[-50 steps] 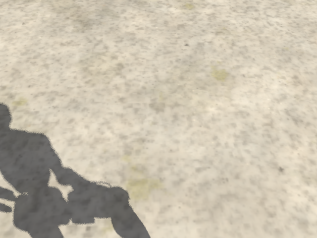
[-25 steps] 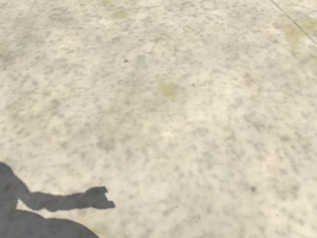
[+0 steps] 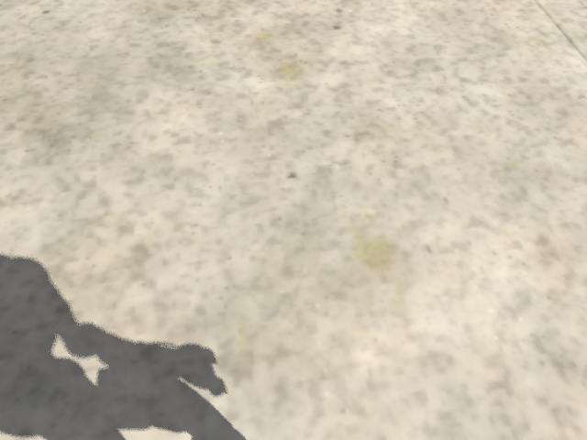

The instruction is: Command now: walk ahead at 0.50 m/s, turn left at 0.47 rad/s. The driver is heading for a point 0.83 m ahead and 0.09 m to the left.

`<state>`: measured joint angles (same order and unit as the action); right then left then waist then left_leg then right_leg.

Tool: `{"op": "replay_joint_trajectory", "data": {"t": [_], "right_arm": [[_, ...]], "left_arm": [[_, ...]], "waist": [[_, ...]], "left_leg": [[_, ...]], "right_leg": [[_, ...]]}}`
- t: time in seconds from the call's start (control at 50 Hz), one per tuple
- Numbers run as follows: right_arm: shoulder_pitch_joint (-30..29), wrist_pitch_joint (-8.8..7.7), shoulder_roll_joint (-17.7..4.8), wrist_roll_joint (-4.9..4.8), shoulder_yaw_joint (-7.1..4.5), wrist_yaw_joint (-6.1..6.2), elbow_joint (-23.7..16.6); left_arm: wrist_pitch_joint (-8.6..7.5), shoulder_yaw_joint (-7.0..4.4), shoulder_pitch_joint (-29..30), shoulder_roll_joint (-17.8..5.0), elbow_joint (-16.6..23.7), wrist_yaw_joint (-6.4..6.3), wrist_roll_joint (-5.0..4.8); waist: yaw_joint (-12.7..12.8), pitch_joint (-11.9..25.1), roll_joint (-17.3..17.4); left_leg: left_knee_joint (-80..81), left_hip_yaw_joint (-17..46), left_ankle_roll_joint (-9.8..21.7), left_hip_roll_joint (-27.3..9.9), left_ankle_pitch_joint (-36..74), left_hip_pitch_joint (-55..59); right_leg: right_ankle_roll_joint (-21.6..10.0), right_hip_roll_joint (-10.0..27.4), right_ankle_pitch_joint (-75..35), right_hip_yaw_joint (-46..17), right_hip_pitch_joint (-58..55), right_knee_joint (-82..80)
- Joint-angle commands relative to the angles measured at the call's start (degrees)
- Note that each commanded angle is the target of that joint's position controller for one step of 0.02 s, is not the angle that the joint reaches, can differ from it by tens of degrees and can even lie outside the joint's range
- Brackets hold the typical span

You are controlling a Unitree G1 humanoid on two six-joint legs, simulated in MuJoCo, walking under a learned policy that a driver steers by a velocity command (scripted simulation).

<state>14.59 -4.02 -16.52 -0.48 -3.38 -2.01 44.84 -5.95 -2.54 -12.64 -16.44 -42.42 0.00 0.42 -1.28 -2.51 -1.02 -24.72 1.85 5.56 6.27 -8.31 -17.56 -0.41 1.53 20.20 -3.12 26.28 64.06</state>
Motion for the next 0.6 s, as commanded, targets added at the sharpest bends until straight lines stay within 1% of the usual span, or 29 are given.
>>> {"op": "replay_joint_trajectory", "data": {"t": [0.02, 0.06, 0.12, 0.16, 0.2, 0.24, 0.26, 0.28, 0.3, 0.32, 0.34, 0.36, 0.38, 0.4, 0.42, 0.44, 0.46, 0.48, 0.5, 0.54, 0.56, 0.6], "right_arm": [[-0.5, -0.56, -7.9, -0.12, -1.88, 1.02, -4.7], [0.7, -0.39, -9.5, -0.36, -2.44, 1.81, -4.5], [2.7, 0.33, -9.8, -0.83, -2.65, 2.61, -4.1], [4.9, 0.88, -9.7, -1.01, -2.69, 2.92, -3.5], [6.7, 1.40, -9.4, -1.27, -2.69, 3.07, -3.0], [7.2, 1.83, -9.1, -1.20, -2.70, 3.26, -3.0], [6.7, 1.98, -9.2, -1.07, -2.83, 3.33, -3.2], [5.9, 2.14, -9.1, -0.98, -2.88, 3.32, -3.5], [5.0, 2.14, -7.9, -0.85, -2.49, 3.18, -4.1], [4.2, 1.85, -5.1, -0.27, -1.42, 2.85, -5.2], [11.3, 1.27, -1.4, -1.10, -0.21, 2.89, -6.2], [13.0, 0.89, -4.0, -1.38, -0.12, 2.88, -6.2], [9.0, 0.96, -8.1, -1.52, -1.18, 2.78, -5.5], [4.6, 1.14, -8.4, -0.99, -1.28, 2.76, -6.2], [1.6, 0.98, -7.7, -0.33, -1.29, 2.61, -7.2], [0.8, 0.93, -6.9, -0.22, -1.40, 2.35, -7.5], [1.4, 0.99, -5.8, -0.50, -1.20, 2.09, -7.4], [1.8, 1.06, -4.7, -0.60, -0.93, 1.88, -7.3], [1.2, 1.09, -3.9, -0.40, -0.63, 1.76, -7.6], [-1.9, 0.80, -2.8, 0.24, 0.06, 1.53, -8.6], [-3.6, 0.56, -2.3, 0.33, 0.40, 1.33, -9.0], [-7.2, 0.07, -1.8, 0.16, 0.86, 0.90, -9.6]], "left_arm": [[-0.30, -1.90, -0.1, -6.1, 4.9, -0.42, 0.61], [0.22, -1.45, 3.1, -4.9, 6.0, -0.69, 0.66], [-0.09, -0.84, 9.2, -3.3, 7.4, -0.45, 0.42], [-0.53, -0.73, 12.7, -3.2, 8.2, 0.02, -0.14], [-0.96, -0.99, 15.0, -4.0, 9.1, 0.48, -0.62], [-1.46, -1.53, 15.1, -5.3, 9.2, 0.88, -0.82], [-1.72, -1.87, 14.2, -6.0, 9.0, 0.96, -0.92], [-1.99, -2.28, 11.7, -6.7, 8.5, 0.90, -0.99], [-2.23, -3.04, 6.7, -7.9, 7.2, 0.58, -0.71], [-2.45, -3.87, -0.9, -10.3, 6.4, 0.12, 0.32], [-1.76, -5.19, -8.5, -15.2, 4.8, -0.08, 1.27], [-1.19, -4.78, -10.3, -12.5, 3.4, 0.53, -0.28], [-0.97, -3.59, -7.8, -8.2, 3.7, 0.54, -0.77], [-0.53, -2.98, -5.0, -6.6, 3.9, 0.55, -0.37], [-0.28, -2.51, -2.9, -5.7, 3.5, 0.70, -0.06], [-0.32, -2.05, -1.8, -4.7, 3.2, 0.71, 0.29], [-0.41, -1.89, -1.1, -4.4, 2.8, 0.81, 0.36], [-0.57, -1.92, -1.1, -4.4, 2.4, 0.91, 0.04], [-0.73, -2.12, -1.3, -5.1, 1.9, 0.95, -0.34], [-0.76, -2.67, -1.8, -7.2, 0.9, 0.85, -0.74], [-0.63, -2.82, -2.0, -7.8, 0.6, 0.80, -0.87], [-0.21, -2.99, -2.9, -8.9, -0.3, 0.71, -1.20]], "waist": [[1.7, 4.4, 4.1], [0.9, 3.1, 3.8], [-1.4, 2.4, 4.9], [-2.9, 2.5, 5.4], [-3.5, 2.4, 5.8], [-2.9, 2.6, 6.5], [-2.1, 2.7, 7.3], [-0.5, 3.2, 8.2], [2.3, 5.7, 8.1], [6.0, 12.8, 5.1], [5.2, 21.9, -8.9], [4.9, 21.7, -15.9], [5.9, 13.2, -8.8], [5.7, 7.5, -4.2], [4.8, 3.4, -2.7], [3.4, 1.8, -3.6], [2.4, 1.5, -4.7], [1.8, 1.8, -5.3], [1.7, 1.8, -5.3], [2.0, 1.5, -4.2], [2.5, 1.5, -3.6], [3.7, 1.2, -3.2]], "left_leg": [[12.2, 19.8, 11.5, -15.6, 10.3, 8.5], [12.9, 17.0, 10.9, -14.2, 11.9, 5.5], [12.0, 13.7, 7.7, -10.7, 9.3, 2.3], [11.0, 14.5, 6.7, -10.5, 7.1, 2.0], [8.6, 17.3, 6.3, -11.5, 5.2, 4.8], [5.3, 21.1, 5.6, -12.8, 4.2, 9.0], [3.6, 22.7, 5.2, -13.4, 5.0, 10.3], [1.4, 23.5, 4.6, -13.4, 6.7, 10.6], [-3.2, 22.4, 3.1, -11.3, 9.5, 9.5], [-15.5, 18.9, 1.2, -8.5, 7.2, 4.3], [-34.3, 10.1, -3.1, -0.4, -9.8, -13.8], [-44.0, 8.7, -4.0, -2.3, -25.8, -23.9], [-47.9, 9.6, -4.3, -5.1, -21.3, -27.1], [-48.0, 7.2, -4.5, -6.9, -17.0, -26.6], [-45.3, 6.3, -4.6, -8.1, -14.3, -26.0], [-42.6, 6.1, -4.5, -9.7, -12.3, -23.9], [-40.4, 5.4, -4.6, -10.3, -11.4, -21.6], [-38.2, 4.5, -4.7, -10.7, -11.0, -20.5], [-35.6, 3.6, -5.0, -11.0, -10.0, -20.3], [-28.7, 2.2, -5.6, -12.0, -5.6, -20.4], [-24.8, 1.7, -5.7, -12.1, -2.4, -19.5], [-17.2, 0.3, -5.7, -11.4, 3.7, -16.6]], "right_leg": [[1.9, 3.3, -2.3, -1.6, 9.0, -6.2], [3.6, 2.7, -8.2, -0.6, 9.2, -13.2], [4.5, 0.4, -20.6, -0.2, 4.9, -25.8], [4.6, -1.4, -25.3, 0.2, 1.8, -30.9], [4.2, -2.2, -24.7, -0.8, 1.2, -34.1], [3.1, -2.4, -21.2, -2.1, 0.6, -36.9], [2.3, -2.4, -18.7, -2.2, -0.7, -37.5], [1.1, -2.3, -17.2, -1.8, -3.9, -38.7], [-0.7, -1.7, -18.0, -1.2, -11.6, -41.0], [-4.2, 5.3, -16.7, -6.7, -25.3, -38.9], [-13.2, 18.0, -7.9, -28.0, -46.5, -39.9], [-15.6, 22.6, 4.3, -42.8, -47.8, -45.2], [-13.4, 20.2, 9.6, -36.9, -40.7, -46.8], [-11.6, 17.4, 5.3, -29.0, -33.5, -47.6], [-11.3, 15.1, -0.9, -23.7, -27.0, -49.2], [-11.0, 13.3, -5.7, -19.7, -22.9, -50.6], [-10.9, 11.8, -8.6, -16.8, -20.2, -51.9], [-11.3, 11.3, -11.2, -14.7, -19.0, -52.8], [-12.0, 11.2, -13.7, -12.9, -18.4, -53.8], [-12.8, 11.3, -17.9, -9.9, -17.9, -55.2], [-12.7, 10.9, -19.4, -8.1, -17.7, -55.5], [-11.7, 9.7, -21.0, -4.6, -17.0, -55.7]]}}
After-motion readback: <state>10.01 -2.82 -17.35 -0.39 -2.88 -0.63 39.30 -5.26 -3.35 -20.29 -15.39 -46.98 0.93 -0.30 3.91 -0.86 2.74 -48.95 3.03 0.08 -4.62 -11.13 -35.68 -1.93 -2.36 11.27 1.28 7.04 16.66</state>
